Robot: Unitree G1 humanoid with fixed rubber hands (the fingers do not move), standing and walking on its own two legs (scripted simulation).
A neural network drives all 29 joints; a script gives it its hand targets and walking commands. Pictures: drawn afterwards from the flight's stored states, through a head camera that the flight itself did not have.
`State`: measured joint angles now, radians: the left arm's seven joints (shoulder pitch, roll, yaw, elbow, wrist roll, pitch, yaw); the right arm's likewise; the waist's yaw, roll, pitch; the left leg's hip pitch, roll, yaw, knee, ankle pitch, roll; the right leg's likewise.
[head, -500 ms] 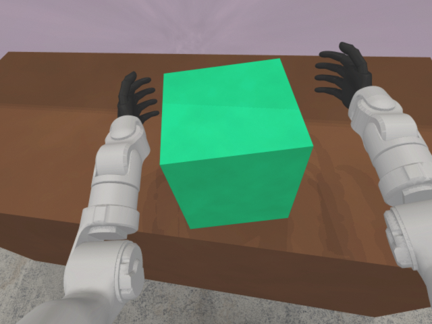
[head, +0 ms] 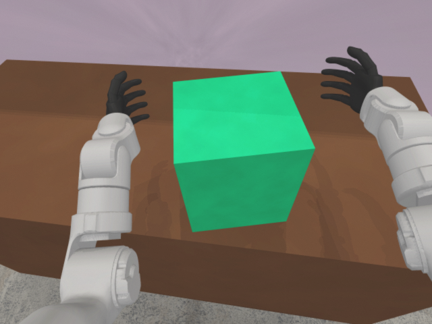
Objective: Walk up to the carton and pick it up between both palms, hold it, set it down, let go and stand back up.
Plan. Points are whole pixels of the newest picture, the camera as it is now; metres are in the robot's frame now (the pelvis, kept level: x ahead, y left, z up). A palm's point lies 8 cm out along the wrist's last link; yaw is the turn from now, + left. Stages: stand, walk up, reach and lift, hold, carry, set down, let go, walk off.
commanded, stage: set down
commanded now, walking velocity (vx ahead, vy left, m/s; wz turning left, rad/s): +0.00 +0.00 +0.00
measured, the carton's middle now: (233, 156) +0.43 +0.05 +0.04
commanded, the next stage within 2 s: none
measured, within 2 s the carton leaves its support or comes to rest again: neither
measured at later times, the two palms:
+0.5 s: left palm (131, 149) +0.34 +0.21 +0.14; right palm (381, 142) +0.42 -0.20 +0.13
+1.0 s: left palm (132, 187) +0.29 +0.20 +0.10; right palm (385, 186) +0.36 -0.21 +0.09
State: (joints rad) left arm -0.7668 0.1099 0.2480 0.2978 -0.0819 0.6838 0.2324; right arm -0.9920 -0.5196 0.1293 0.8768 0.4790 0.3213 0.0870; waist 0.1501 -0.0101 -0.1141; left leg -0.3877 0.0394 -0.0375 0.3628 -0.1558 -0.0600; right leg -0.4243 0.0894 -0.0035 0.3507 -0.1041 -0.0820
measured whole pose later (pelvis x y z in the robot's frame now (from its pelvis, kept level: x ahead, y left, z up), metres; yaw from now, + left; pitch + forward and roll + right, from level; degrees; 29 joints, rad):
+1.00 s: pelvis +0.00 +0.00 +0.00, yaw +0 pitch +1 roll +1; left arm -0.18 0.02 0.13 -0.18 -0.03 0.64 0.25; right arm -0.34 -0.43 0.03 0.41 0.42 0.17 0.09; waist 0.06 -0.04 0.01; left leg -0.20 0.03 -0.04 0.35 -0.18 -0.06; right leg -0.26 0.08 -0.01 0.38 -0.15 -0.09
